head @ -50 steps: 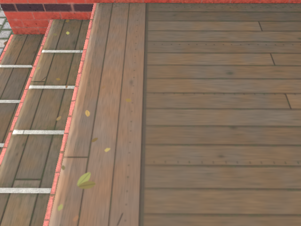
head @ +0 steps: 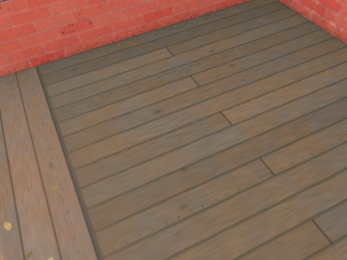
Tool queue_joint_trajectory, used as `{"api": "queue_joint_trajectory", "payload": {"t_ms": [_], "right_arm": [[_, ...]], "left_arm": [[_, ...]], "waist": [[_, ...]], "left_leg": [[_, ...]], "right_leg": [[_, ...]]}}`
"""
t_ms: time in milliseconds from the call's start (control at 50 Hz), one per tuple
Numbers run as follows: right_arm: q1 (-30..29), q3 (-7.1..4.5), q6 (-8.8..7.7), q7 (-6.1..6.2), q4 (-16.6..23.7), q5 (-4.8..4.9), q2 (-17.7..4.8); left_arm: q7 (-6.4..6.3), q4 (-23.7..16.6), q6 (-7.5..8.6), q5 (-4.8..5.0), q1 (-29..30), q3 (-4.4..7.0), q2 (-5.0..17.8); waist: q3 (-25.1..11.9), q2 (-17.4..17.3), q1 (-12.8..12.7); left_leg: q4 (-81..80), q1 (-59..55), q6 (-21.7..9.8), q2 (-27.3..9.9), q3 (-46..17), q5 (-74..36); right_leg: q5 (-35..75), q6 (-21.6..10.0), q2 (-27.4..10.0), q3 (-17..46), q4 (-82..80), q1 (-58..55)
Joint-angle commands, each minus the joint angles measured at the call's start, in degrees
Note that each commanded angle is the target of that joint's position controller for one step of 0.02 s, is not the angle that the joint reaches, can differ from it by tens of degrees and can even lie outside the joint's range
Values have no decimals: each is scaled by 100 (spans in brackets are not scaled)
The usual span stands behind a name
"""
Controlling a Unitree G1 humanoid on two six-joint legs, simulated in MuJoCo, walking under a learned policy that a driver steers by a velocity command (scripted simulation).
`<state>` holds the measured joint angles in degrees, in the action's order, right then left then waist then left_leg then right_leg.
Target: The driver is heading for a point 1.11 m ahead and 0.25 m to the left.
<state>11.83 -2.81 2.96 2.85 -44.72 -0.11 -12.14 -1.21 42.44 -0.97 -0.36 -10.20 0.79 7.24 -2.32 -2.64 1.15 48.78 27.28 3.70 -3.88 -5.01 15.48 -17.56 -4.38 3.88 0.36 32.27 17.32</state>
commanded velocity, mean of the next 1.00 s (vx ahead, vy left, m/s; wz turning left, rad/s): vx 0.00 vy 0.00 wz -0.03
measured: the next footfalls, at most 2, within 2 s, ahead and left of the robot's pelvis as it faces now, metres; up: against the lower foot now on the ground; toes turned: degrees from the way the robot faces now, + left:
left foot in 0.06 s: +0.03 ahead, +0.18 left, +0.00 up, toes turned -1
left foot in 1.38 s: +0.18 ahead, +0.20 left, +0.00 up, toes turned +2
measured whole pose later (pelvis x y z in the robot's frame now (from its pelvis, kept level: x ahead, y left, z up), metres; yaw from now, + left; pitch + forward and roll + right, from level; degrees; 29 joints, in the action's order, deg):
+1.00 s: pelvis +0.02 +0.02 +0.01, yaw +0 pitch -1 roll +0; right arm 15.5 -0.9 -0.2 2.8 -63.4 0.7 -8.2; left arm -2.2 56.4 -1.8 0.6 -14.0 4.3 8.7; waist 2.4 0.2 0.9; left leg 26.2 8.7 3.6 -2.8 -1.8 16.4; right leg -17.6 -2.3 2.5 1.0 27.9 9.1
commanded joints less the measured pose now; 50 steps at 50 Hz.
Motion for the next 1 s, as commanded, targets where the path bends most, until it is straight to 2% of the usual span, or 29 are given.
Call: {"api": "queue_joint_trajectory", "payload": {"t_ms": [20,40,60,80,100,120,140,160,200,220,280,440,680,1000], "right_arm": [[-84,-66,-72,-27,259,44,-337],[116,-49,-80,-44,135,23,-271],[325,-33,-95,-69,-5,-43,-246],[483,-41,-106,-91,-110,-115,-329],[556,-88,-112,-105,-199,-90,-495],[583,-100,-126,-136,-267,-51,-464],[581,-78,-162,-154,-324,-35,-333],[571,-26,-210,-154,-416,13,-198],[495,-25,-279,-133,-499,10,-260],[386,-51,-292,-124,-512,68,-327],[437,8,-320,-78,-684,70,-219],[593,65,-378,-48,-1126,70,-157],[612,104,-368,-22,-1539,76,-75],[706,130,-332,15,-1811,78,-32]], "left_arm": [[17,-180,88,-12,-9,217,794],[50,-126,106,22,40,197,722],[90,-63,141,55,44,182,650],[145,-10,193,30,-90,177,576],[221,42,227,-1,-273,206,630],[276,83,233,27,-200,248,730],[278,85,205,78,31,270,741],[206,104,118,87,149,262,608],[138,201,8,61,89,281,562],[103,256,-25,2,10,314,631],[11,385,-50,43,13,369,610],[-79,716,-92,76,-201,453,680],[-122,1011,-83,91,-375,464,679],[-110,1205,-40,95,-550,431,596]], "waist": [[-127,1004,-53],[-35,922,60],[-6,767,157],[-82,488,75],[-131,91,-102],[-110,-70,-75],[-22,-29,-6],[15,29,-33],[62,5,-118],[122,7,-126],[119,131,-76],[275,189,-39],[457,202,-22],[517,245,-24]], "left_leg": [[-813,-479,52,40,210,415],[-1340,-829,-11,16,245,43],[-1766,-1333,-80,-55,202,-735],[-1754,-1751,-132,-181,79,-1442],[-1695,-1981,-196,-248,59,-1692],[-1737,-1842,-238,-208,84,-1390],[-1867,-1562,-230,-150,103,-1083],[-2032,-1370,-269,-135,131,-1084],[-2119,-1317,-287,-113,190,-1136],[-2150,-1353,-267,-78,201,-1298],[-2200,-1424,-259,-78,201,-1286],[-2355,-1477,-263,27,319,-1188],[-2516,-1582,-237,99,395,-1058],[-2597,-1567,-185,86,402,-850]], "right_leg": [[2320,-610,-1438,1376,-883,-343],[2126,-571,-1407,1405,-855,-218],[2095,-432,-1324,1367,-812,-40],[1943,-237,-1090,1266,-690,49],[1706,-66,-830,1134,-676,157],[1606,-13,-669,936,-677,39],[1480,-1,-582,770,-622,-167],[1402,33,-536,645,-557,-391],[1463,58,-512,590,-531,-590],[1567,78,-467,544,-546,-612],[1574,105,-456,471,-525,-689],[1574,167,-429,379,-590,-863],[1660,186,-457,356,-738,-900],[1708,144,-506,390,-873,-906]]}}
Velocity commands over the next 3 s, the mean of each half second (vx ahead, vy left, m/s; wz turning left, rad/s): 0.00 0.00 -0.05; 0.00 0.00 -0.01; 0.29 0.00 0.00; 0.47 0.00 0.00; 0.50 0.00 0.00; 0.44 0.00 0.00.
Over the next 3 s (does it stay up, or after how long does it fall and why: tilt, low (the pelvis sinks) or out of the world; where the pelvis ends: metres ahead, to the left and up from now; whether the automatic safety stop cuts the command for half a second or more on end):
stays up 0.98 0.14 -0.01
